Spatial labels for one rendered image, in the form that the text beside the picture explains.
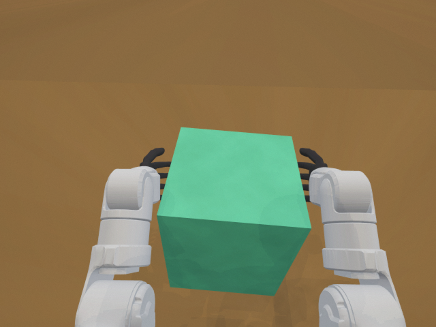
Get left robot hand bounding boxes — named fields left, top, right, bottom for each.
left=140, top=148, right=171, bottom=200

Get robot right forearm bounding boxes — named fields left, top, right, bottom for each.
left=309, top=167, right=406, bottom=327

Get carton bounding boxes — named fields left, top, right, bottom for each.
left=157, top=127, right=311, bottom=296

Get right robot hand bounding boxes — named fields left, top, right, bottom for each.
left=297, top=148, right=328, bottom=202

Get robot left upper arm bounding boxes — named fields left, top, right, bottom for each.
left=76, top=280, right=155, bottom=327

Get robot right upper arm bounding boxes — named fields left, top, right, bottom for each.
left=319, top=284, right=405, bottom=327

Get robot left forearm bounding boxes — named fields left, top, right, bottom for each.
left=75, top=166, right=160, bottom=327

